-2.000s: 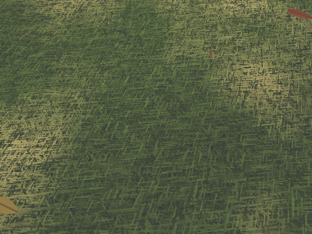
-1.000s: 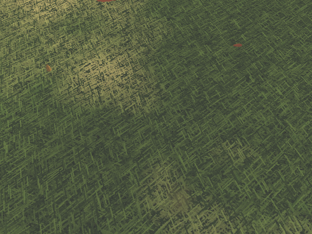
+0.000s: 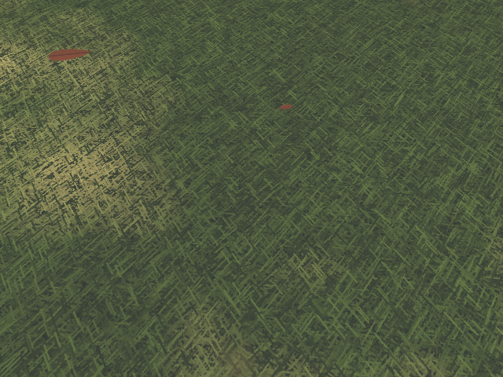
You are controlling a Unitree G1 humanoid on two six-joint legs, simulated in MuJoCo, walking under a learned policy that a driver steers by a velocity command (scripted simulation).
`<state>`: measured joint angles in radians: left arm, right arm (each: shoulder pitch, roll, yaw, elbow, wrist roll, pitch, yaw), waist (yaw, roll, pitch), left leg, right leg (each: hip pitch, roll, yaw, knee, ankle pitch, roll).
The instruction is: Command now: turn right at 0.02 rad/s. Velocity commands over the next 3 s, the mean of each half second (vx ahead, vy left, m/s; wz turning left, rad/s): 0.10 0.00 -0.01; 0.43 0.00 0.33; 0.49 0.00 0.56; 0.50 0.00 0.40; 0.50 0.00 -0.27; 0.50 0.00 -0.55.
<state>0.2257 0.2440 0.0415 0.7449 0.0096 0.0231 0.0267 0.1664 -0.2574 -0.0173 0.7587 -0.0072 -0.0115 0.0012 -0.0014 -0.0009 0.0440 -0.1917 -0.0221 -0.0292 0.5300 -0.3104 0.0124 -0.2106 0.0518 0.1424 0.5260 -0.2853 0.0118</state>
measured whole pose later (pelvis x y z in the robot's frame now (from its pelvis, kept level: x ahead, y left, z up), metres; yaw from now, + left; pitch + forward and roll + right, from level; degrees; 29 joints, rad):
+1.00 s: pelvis +0.25 -0.01 -0.02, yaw +12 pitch +2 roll -1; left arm 0.40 0.25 0.04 0.92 0.00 -0.07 0.03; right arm 0.05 -0.25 -0.02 0.66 0.03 -0.06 0.07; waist 0.07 0.02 0.05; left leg -0.61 0.00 0.06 0.61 -0.05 0.09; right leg 0.19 0.00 -0.21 0.25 -0.45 0.01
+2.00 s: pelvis +0.74 +0.20 +0.00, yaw +42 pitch +2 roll -2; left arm 0.41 0.30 0.06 0.86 -0.03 -0.07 -0.01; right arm 0.04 -0.25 -0.02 0.61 0.02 -0.05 0.04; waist 0.11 0.03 0.03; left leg -0.53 0.04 0.00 0.56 -0.10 0.05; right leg 0.06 -0.02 -0.11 0.26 -0.35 0.03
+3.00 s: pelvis +1.19 +0.50 +0.00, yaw +12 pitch +2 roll +0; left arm 0.34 0.30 0.07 0.71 -0.02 -0.03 0.01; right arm 0.04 -0.28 -0.03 0.68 0.00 -0.10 0.02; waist 0.08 0.03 0.03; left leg -0.55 0.02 -0.10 0.52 0.00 -0.06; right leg -0.12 0.11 0.18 0.43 -0.34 -0.06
